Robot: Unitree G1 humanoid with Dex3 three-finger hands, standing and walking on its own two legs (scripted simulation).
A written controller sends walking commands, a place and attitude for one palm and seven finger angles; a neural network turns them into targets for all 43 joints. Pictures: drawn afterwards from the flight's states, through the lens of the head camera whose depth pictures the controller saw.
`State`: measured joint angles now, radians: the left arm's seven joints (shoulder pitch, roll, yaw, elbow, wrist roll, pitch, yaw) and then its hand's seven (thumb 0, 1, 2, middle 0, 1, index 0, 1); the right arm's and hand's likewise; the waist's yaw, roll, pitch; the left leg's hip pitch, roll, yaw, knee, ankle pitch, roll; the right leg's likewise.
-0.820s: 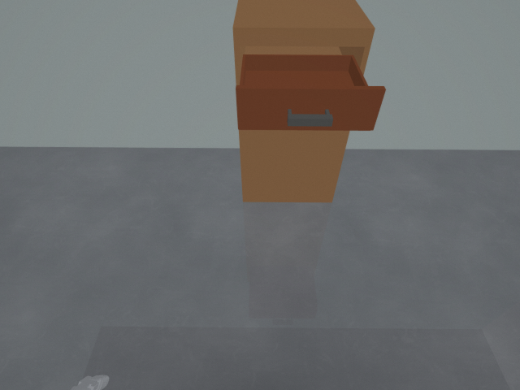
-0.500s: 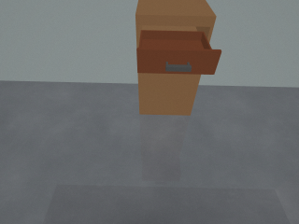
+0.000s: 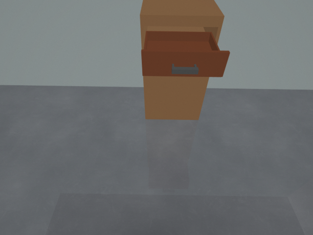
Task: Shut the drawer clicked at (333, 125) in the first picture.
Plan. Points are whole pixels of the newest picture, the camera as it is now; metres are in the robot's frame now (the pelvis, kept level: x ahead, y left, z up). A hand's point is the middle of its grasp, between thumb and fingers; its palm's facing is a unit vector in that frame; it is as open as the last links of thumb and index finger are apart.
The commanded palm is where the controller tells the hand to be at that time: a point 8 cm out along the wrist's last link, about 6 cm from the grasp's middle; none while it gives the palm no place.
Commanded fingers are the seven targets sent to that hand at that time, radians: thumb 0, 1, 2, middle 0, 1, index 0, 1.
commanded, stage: look at it before walking up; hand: left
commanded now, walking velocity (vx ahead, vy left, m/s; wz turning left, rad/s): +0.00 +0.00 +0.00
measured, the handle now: (184, 68) +0.87 -0.09 -0.04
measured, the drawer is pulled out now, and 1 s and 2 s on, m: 0.30 0.30 0.30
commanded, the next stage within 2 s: walk to a spot facing it in 0.62 s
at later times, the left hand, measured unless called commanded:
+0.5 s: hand out of the picture +0.08 +0.24 -0.15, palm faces -0.02 -0.94 -0.33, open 7.4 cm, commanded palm none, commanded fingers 0.00 0.90 0.90 -0.20 -0.30 -0.20 -0.30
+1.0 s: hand out of the picture +0.07 +0.21 -0.17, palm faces -0.09 -0.95 -0.30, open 7.4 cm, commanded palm none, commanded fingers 0.00 0.90 0.90 -0.20 -0.30 -0.20 -0.30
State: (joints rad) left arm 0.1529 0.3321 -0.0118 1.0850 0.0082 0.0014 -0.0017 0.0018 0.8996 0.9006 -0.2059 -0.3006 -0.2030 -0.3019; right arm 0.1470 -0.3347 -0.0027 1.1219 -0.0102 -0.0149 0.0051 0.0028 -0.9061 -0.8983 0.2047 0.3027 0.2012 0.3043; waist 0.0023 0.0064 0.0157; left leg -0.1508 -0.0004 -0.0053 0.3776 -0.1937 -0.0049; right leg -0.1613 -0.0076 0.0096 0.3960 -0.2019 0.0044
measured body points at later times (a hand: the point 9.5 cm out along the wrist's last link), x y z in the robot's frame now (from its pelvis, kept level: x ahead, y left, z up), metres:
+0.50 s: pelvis +0.01 +0.00 +0.00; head +0.01 -0.01 +0.45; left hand +0.08 +0.29 -0.13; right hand +0.08 -0.30 -0.14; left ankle +0.01 +0.12 -0.74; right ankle +0.01 -0.12 -0.74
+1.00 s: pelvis +0.00 -0.01 -0.01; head +0.01 -0.02 +0.44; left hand +0.08 +0.26 -0.15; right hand +0.06 -0.28 -0.15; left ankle +0.01 +0.12 -0.74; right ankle +0.01 -0.12 -0.74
